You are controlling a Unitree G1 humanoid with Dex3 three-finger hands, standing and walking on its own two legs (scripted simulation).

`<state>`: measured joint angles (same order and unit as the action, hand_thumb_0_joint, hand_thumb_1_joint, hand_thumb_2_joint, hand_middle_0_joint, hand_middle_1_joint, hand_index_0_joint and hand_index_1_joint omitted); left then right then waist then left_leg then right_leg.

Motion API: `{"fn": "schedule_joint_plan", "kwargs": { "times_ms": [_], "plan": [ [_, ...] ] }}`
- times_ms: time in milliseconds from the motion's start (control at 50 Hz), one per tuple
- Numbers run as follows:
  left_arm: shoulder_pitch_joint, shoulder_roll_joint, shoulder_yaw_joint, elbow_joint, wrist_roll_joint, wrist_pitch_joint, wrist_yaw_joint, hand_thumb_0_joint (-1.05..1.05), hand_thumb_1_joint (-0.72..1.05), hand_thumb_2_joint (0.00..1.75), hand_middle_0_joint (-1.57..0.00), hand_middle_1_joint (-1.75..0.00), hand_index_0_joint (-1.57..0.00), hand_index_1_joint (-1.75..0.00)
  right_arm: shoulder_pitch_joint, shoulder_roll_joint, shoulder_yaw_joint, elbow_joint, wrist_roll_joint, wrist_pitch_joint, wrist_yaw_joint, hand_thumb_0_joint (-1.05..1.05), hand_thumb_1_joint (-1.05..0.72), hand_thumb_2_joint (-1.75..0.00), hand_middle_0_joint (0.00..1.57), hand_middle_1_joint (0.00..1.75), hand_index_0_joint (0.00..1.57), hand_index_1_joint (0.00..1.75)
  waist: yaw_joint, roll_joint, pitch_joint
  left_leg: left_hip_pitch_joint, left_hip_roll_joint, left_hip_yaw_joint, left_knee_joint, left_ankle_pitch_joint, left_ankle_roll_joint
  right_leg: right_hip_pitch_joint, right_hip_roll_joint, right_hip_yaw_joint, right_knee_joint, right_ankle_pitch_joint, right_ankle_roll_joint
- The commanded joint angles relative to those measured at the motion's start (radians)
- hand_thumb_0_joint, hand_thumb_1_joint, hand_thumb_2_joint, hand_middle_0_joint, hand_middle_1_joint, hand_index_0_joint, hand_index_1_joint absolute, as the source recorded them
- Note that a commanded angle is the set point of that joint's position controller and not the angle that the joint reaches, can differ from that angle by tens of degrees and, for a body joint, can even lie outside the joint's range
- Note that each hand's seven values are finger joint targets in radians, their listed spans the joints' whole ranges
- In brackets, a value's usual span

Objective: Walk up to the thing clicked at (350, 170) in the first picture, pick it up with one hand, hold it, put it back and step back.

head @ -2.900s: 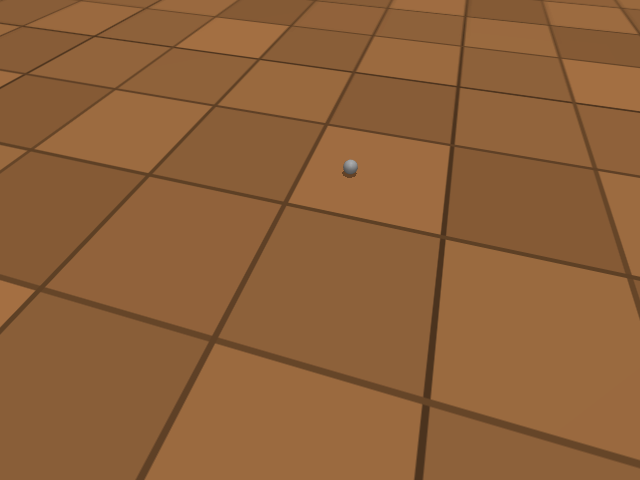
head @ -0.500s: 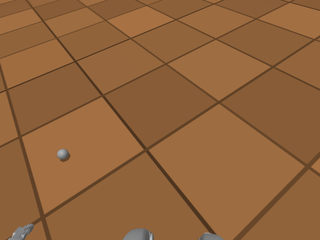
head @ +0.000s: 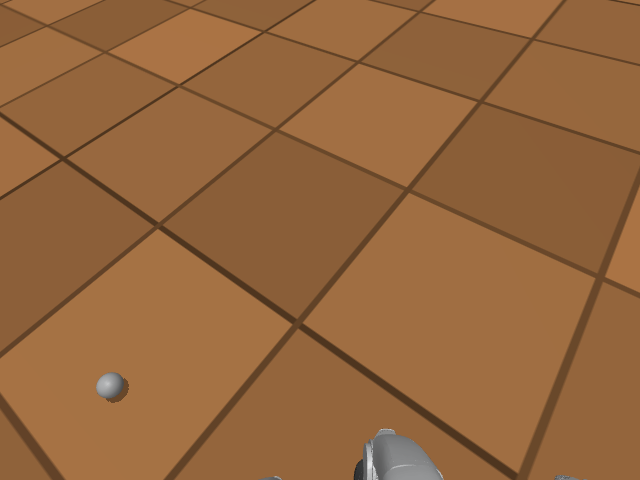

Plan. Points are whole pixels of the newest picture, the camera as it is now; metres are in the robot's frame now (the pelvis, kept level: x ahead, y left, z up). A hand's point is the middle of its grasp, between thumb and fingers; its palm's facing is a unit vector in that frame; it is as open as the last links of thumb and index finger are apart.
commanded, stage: walk up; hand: left
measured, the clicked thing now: (110, 385) +0.49 +0.66 -0.70
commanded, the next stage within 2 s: none
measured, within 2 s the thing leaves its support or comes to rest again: neither
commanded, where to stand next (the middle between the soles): +0.05 +0.68 m, yaw -31 degrees
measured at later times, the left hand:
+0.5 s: hand out of the picture +0.13 +0.58 -0.13, palm faces -0.15 -0.75 -0.64, open 7.4 cm
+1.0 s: hand out of the picture +0.18 +0.76 -0.12, palm faces -0.27 -0.74 -0.62, open 7.4 cm
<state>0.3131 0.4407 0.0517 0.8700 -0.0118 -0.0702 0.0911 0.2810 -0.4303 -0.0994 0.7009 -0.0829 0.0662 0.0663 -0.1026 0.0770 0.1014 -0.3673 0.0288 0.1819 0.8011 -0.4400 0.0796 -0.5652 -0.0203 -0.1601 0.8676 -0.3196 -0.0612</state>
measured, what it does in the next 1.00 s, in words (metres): steps to the left, turning right: right foot, then left foot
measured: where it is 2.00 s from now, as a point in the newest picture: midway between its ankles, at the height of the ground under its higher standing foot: outside the picture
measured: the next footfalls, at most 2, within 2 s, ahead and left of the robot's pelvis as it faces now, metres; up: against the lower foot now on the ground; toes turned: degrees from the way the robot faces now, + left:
right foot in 0.02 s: +0.13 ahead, -0.08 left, +0.00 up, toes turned -8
left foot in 0.38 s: +0.09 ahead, +0.35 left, +0.00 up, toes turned -6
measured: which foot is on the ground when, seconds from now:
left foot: down 0.00-0.02, up 0.04-0.36, down 0.38-0.72, up 0.74-1.00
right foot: up 0.00-0.00, down 0.02-0.40, up 0.42-0.68, down 0.70-1.00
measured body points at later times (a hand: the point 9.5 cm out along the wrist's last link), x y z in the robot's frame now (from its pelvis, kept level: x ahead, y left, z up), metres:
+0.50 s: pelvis +0.02 +0.25 -0.03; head +0.05 +0.23 +0.42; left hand +0.14 +0.62 -0.09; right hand +0.07 -0.10 -0.13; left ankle +0.05 +0.36 -0.71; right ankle +0.07 +0.04 -0.66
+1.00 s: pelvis +0.00 +0.48 -0.03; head +0.03 +0.43 +0.42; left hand +0.20 +0.79 -0.08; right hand +0.02 +0.12 -0.13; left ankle +0.06 +0.67 -0.68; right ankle +0.06 +0.24 -0.70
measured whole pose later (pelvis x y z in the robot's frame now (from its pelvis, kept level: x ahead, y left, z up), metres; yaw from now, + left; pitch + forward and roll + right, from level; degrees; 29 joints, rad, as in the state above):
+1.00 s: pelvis +0.00 +0.48 -0.03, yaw -17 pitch -1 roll +0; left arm 0.29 0.46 0.06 0.76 0.05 -0.06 0.09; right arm 0.22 -0.50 -0.12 0.64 -0.06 0.12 0.08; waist -0.01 0.10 0.11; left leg -0.51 0.12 -0.10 1.13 -0.52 0.01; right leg -0.60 -0.12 0.09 0.86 -0.27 -0.01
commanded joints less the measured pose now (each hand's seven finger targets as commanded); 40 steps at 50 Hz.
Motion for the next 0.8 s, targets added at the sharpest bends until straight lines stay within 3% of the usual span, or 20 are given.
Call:
{"fn": "schedule_joint_plan", "kwargs": {
  "times_ms": [0,40,160,280,320,340,360,380,400,420,460,520,560,620,660,680,700,720,740,780],
  "plan": [
    [0.408,0.357,0.150,-0.006,0.043,-0.003,0.060,0.00,0.90,0.90,-0.20,-0.30,-0.20,-0.30,-0.119,-0.123,-0.038,-0.197,0.021,-0.030,-0.005,0.00,-0.90,-0.90,0.20,0.30,0.20,0.30,0.216,-0.284,-0.245,-0.509,0.010,-0.142,0.369,-0.103,-0.081,0.733,-0.283,0.521,-0.363,0.142,-0.134],
    [0.204,0.366,0.132,-0.126,0.023,-0.002,0.068,0.00,0.90,0.90,-0.20,-0.30,-0.20,-0.30,-0.057,-0.222,-0.075,-0.167,0.019,0.008,-0.023,0.00,-0.90,-0.90,0.20,0.30,0.20,0.30,0.135,-0.090,-0.225,-0.454,0.032,-0.337,0.680,-0.153,-0.122,0.447,-0.506,0.865,-0.508,-0.098,-0.315],
    [0.028,0.353,0.133,-0.163,0.053,-0.014,0.041,0.00,0.90,0.90,-0.20,-0.30,-0.20,-0.30,-0.002,-0.239,-0.081,-0.093,0.005,0.023,0.020,0.00,-0.90,-0.90,0.20,0.30,0.20,0.30,0.053,-0.189,-0.095,-0.276,0.081,-0.284,0.531,0.036,-0.086,0.072,-0.227,0.431,-0.422,-0.253,-0.137],
    [0.090,0.420,0.158,-0.148,0.069,-0.012,0.027,0.00,0.90,0.90,-0.20,-0.30,-0.20,-0.30,-0.067,-0.221,-0.080,-0.123,0.009,0.024,0.033,0.00,-0.90,-0.90,0.20,0.30,0.20,0.30,0.121,-0.269,-0.110,-0.223,0.056,-0.189,0.270,-0.120,-0.061,0.061,-0.226,0.492,-0.369,-0.260,-0.164],
    [0.065,0.418,0.153,-0.150,0.064,-0.007,0.028,0.00,0.90,0.90,-0.20,-0.30,-0.20,-0.30,-0.024,-0.231,-0.089,-0.112,0.012,0.016,0.029,0.00,-0.90,-0.90,0.20,0.30,0.20,0.30,0.101,-0.270,-0.133,-0.137,0.040,-0.169,0.179,-0.131,-0.049,0.020,-0.231,0.502,-0.333,-0.196,-0.154],
    [0.004,0.413,0.142,-0.164,0.062,-0.005,0.030,0.00,0.90,0.90,-0.20,-0.30,-0.20,-0.30,0.067,-0.236,-0.098,-0.096,0.010,0.010,0.026,0.00,-0.90,-0.90,0.20,0.30,0.20,0.30,0.030,-0.248,-0.160,0.015,0.039,-0.181,0.051,-0.049,-0.035,-0.075,-0.213,0.461,-0.252,-0.178,-0.115],
    [-0.058,0.339,0.117,-0.172,0.063,0.002,0.037,0.00,0.90,0.90,-0.20,-0.30,-0.20,-0.30,0.217,-0.267,-0.115,-0.051,-0.003,-0.001,0.017,0.00,-0.90,-0.90,0.20,0.30,0.20,0.30,-0.070,-0.072,-0.185,0.181,0.030,-0.229,-0.115,-0.070,-0.045,-0.215,-0.102,0.329,0.018,-0.199,-0.042],
    [-0.054,0.197,0.077,-0.180,0.045,0.009,0.046,0.00,0.90,0.90,-0.20,-0.30,-0.20,-0.30,0.213,-0.390,-0.134,-0.069,-0.019,-0.012,0.002,0.00,-0.90,-0.90,0.20,0.30,0.20,0.30,-0.080,0.354,-0.095,0.124,0.259,-0.645,-0.408,-0.204,-0.004,-0.458,0.158,0.126,0.376,-0.373,0.024],
    [-0.122,0.263,0.081,-0.177,0.041,0.003,0.077,0.00,0.90,0.90,-0.20,-0.30,-0.20,-0.30,0.058,-0.459,-0.139,-0.088,0.007,-0.020,-0.013,0.00,-0.90,-0.90,0.20,0.30,0.20,0.30,-0.045,0.357,-0.016,-0.031,0.350,-0.866,-0.542,-0.234,0.106,-0.436,0.083,0.258,0.441,-0.320,-0.008],
    [-0.124,0.284,0.072,-0.145,0.032,0.000,0.069,0.00,0.90,0.90,-0.20,-0.30,-0.20,-0.30,-0.045,-0.348,-0.124,-0.122,0.002,-0.024,-0.020,0.00,-0.90,-0.90,0.20,0.30,0.20,0.30,-0.009,0.086,0.064,-0.092,0.299,-0.721,-0.497,-0.121,0.051,-0.400,0.044,0.271,0.452,-0.220,0.004],
    [0.020,0.278,0.085,-0.059,0.005,0.002,0.057,0.00,0.90,0.90,-0.20,-0.30,-0.20,-0.30,-0.062,-0.310,-0.105,-0.120,-0.002,-0.028,-0.032,0.00,-0.90,-0.90,0.20,0.30,0.20,0.30,0.038,0.099,-0.008,0.020,0.224,-0.548,-0.346,0.094,0.004,-0.328,0.030,0.250,0.420,-0.145,0.014],
    [0.085,0.252,0.080,-0.033,-0.002,0.008,0.035,0.00,0.90,0.90,-0.20,-0.30,-0.20,-0.30,-0.058,-0.225,-0.083,-0.137,0.003,-0.034,-0.033,0.00,-0.90,-0.90,0.20,0.30,0.20,0.30,0.045,0.157,-0.096,0.165,0.186,-0.375,-0.230,0.581,0.044,-0.190,0.026,0.153,0.324,-0.138,0.033],
    [0.066,0.226,0.072,-0.062,-0.006,0.014,0.033,0.00,0.90,0.90,-0.20,-0.30,-0.20,-0.30,-0.018,-0.209,-0.077,-0.140,-0.002,-0.027,-0.039,0.00,-0.90,-0.90,0.20,0.30,0.20,0.30,0.032,0.153,-0.091,0.176,0.191,-0.334,-0.220,0.674,0.041,-0.116,0.015,0.133,0.202,-0.131,0.028],
    [0.166,0.206,0.070,-0.070,-0.008,0.016,0.036,0.00,0.90,0.90,-0.20,-0.30,-0.20,-0.30,-0.062,-0.201,-0.069,-0.179,-0.009,-0.007,-0.035,0.00,-0.90,-0.90,0.20,0.30,0.20,0.30,0.084,0.115,-0.120,0.099,0.192,-0.300,-0.156,0.653,0.038,0.108,-0.014,0.112,-0.060,-0.030,0.008],
    [0.296,0.235,0.094,-0.050,0.011,0.009,0.049,0.00,0.90,0.90,-0.20,-0.30,-0.20,-0.30,-0.101,-0.167,-0.056,-0.206,0.009,-0.001,-0.027,0.00,-0.90,-0.90,0.20,0.30,0.20,0.30,0.185,-0.008,-0.175,-0.097,0.102,-0.185,0.067,0.603,-0.059,0.462,-0.024,0.141,-0.348,0.194,-0.024],
    [0.294,0.310,0.119,-0.075,0.029,0.005,0.056,0.00,0.90,0.90,-0.20,-0.30,-0.20,-0.30,-0.039,-0.128,-0.045,-0.207,0.020,-0.005,-0.024,0.00,-0.90,-0.90,0.20,0.30,0.20,0.30,0.188,-0.202,-0.184,-0.360,0.024,-0.172,0.284,0.161,-0.133,0.661,-0.185,0.419,-0.358,0.244,-0.106],
    [0.223,0.321,0.119,-0.134,0.036,0.007,0.060,0.00,0.90,0.90,-0.20,-0.30,-0.20,-0.30,0.058,-0.145,-0.047,-0.190,0.016,0.004,-0.029,0.00,-0.90,-0.90,0.20,0.30,0.20,0.30,0.130,-0.164,-0.246,-0.438,0.028,-0.270,0.504,-0.181,-0.168,0.651,-0.454,0.738,-0.368,0.230,-0.245],
    [0.128,0.355,0.124,-0.166,0.023,0.005,0.071,0.00,0.90,0.90,-0.20,-0.30,-0.20,-0.30,0.033,-0.216,-0.076,-0.194,0.006,0.023,-0.049,0.00,-0.90,-0.90,0.20,0.30,0.20,0.30,0.118,-0.122,-0.220,-0.415,0.052,-0.371,0.665,-0.207,-0.146,0.443,-0.578,0.908,-0.444,0.173,-0.357],
    [0.069,0.333,0.116,-0.182,0.011,-0.004,0.074,0.00,0.90,0.90,-0.20,-0.30,-0.20,-0.30,-0.012,-0.254,-0.086,-0.186,0.009,0.029,-0.050,0.00,-0.90,-0.90,0.20,0.30,0.20,0.30,0.112,-0.021,-0.145,-0.380,0.090,-0.411,0.752,-0.128,-0.136,0.293,-0.535,0.836,-0.481,0.067,-0.353],
    [0.005,0.299,0.097,-0.182,0.021,-0.010,0.068,0.00,0.90,0.90,-0.20,-0.30,-0.20,-0.30,-0.003,-0.243,-0.091,-0.156,0.016,0.025,-0.033,0.00,-0.90,-0.90,0.20,0.30,0.20,0.30,0.069,0.000,-0.072,-0.308,0.074,-0.362,0.705,0.000,-0.097,0.135,-0.356,0.588,-0.426,-0.048,-0.235]
  ]
}}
